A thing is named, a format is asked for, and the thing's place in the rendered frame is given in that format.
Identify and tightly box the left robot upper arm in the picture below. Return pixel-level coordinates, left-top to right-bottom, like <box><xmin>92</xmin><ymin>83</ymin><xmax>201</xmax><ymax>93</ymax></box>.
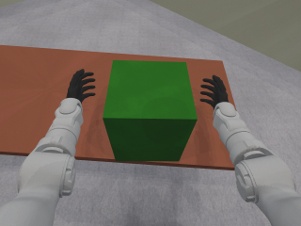
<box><xmin>0</xmin><ymin>152</ymin><xmax>76</xmax><ymax>226</ymax></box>

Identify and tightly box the carton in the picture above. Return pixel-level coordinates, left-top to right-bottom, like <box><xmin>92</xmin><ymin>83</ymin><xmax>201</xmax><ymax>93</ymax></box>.
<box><xmin>103</xmin><ymin>60</ymin><xmax>198</xmax><ymax>162</ymax></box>

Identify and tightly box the robot right forearm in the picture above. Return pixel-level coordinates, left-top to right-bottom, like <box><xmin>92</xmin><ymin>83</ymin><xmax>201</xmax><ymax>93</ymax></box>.
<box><xmin>213</xmin><ymin>102</ymin><xmax>296</xmax><ymax>191</ymax></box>

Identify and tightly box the robot left hand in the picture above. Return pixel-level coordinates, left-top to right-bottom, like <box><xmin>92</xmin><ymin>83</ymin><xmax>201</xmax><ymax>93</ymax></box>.
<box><xmin>66</xmin><ymin>69</ymin><xmax>96</xmax><ymax>103</ymax></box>

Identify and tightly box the robot left forearm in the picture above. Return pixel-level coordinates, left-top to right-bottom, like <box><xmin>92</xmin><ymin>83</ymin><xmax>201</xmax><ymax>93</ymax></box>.
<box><xmin>17</xmin><ymin>98</ymin><xmax>84</xmax><ymax>193</ymax></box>

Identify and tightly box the robot right hand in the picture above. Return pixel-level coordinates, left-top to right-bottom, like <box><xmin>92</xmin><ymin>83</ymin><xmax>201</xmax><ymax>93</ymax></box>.
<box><xmin>200</xmin><ymin>75</ymin><xmax>229</xmax><ymax>109</ymax></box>

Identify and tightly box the table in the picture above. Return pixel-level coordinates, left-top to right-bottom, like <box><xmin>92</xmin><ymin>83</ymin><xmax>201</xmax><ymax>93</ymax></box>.
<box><xmin>0</xmin><ymin>44</ymin><xmax>237</xmax><ymax>170</ymax></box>

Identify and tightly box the right robot upper arm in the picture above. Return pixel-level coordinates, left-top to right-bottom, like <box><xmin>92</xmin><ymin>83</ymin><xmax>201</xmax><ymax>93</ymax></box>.
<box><xmin>234</xmin><ymin>154</ymin><xmax>301</xmax><ymax>226</ymax></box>

